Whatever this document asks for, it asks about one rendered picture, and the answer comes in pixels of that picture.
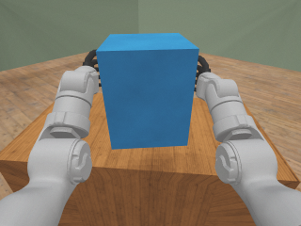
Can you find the right robot forearm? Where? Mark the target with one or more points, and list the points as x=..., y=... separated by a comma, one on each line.
x=227, y=110

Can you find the pedestal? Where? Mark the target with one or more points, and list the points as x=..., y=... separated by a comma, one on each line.
x=155, y=186

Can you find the right robot upper arm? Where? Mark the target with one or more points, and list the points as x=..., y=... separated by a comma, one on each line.
x=250, y=167

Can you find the left robot forearm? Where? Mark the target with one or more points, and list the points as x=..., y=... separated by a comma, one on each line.
x=73, y=101

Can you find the left robot hand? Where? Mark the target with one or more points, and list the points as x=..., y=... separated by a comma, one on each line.
x=89, y=61

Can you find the carton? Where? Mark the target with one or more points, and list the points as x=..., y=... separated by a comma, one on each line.
x=148, y=83

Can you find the left robot upper arm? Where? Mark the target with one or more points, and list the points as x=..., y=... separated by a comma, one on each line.
x=56, y=166

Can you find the right robot hand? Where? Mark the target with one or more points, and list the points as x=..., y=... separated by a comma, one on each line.
x=204, y=68

